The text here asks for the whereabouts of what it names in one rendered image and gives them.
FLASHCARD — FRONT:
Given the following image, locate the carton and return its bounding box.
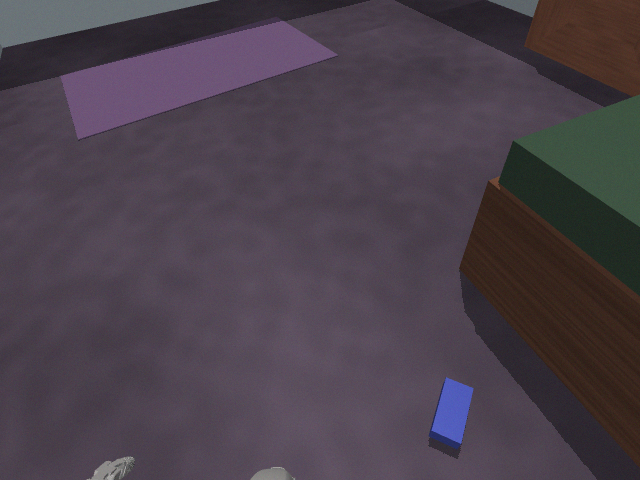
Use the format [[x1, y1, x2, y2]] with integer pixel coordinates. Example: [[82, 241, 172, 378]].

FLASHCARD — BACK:
[[429, 377, 474, 449]]

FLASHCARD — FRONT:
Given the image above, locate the bed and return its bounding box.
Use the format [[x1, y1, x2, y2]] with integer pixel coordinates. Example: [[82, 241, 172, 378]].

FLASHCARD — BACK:
[[459, 95, 640, 468]]

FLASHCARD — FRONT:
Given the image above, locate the left robot hand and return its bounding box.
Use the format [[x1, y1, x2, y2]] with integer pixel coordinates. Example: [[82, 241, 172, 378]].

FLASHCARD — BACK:
[[87, 456, 135, 480]]

